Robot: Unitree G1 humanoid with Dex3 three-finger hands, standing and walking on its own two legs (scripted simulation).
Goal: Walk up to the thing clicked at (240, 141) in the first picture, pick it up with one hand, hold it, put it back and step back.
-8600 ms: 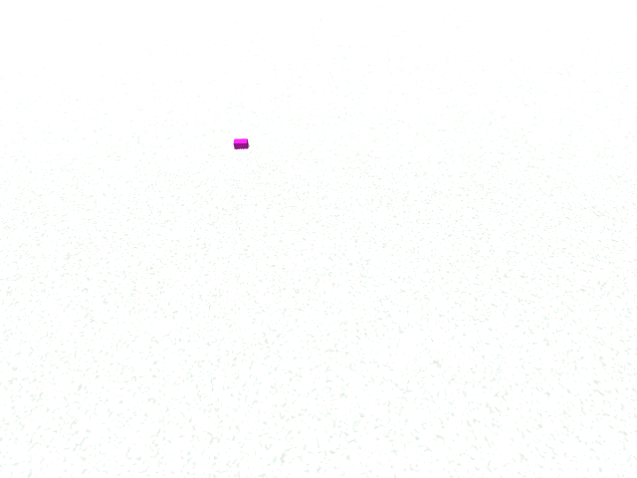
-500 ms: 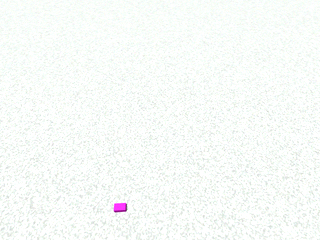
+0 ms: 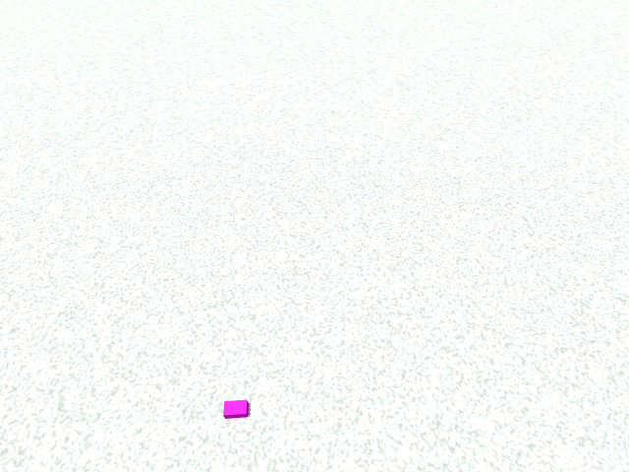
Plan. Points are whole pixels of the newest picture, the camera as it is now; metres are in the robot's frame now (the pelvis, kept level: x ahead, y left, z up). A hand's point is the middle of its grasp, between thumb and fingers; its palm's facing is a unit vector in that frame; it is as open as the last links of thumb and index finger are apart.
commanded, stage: stand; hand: left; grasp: from above
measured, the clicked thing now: (236, 409) +0.43 +0.26 -0.77
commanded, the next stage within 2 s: rise first in 0.30 s
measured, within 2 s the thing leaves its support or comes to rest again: neither
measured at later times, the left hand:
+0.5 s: hand out of the picture +0.10 +0.25 -0.15, palm faces +0.04 -0.94 -0.34, open 7.4 cm
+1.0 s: hand out of the picture +0.11 +0.26 -0.21, palm faces -0.14 -0.89 -0.44, open 10.8 cm
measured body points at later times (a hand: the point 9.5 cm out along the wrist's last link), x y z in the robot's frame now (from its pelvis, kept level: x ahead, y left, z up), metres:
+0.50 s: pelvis -0.01 +0.00 +0.00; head +0.02 +0.00 +0.44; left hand +0.10 +0.30 -0.13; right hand +0.08 -0.29 -0.13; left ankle -0.02 +0.13 -0.75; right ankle +0.00 -0.12 -0.75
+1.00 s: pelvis -0.02 +0.01 -0.07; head +0.06 +0.03 +0.37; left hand +0.11 +0.31 -0.18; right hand +0.13 -0.24 -0.17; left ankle -0.02 +0.13 -0.75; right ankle +0.00 -0.12 -0.75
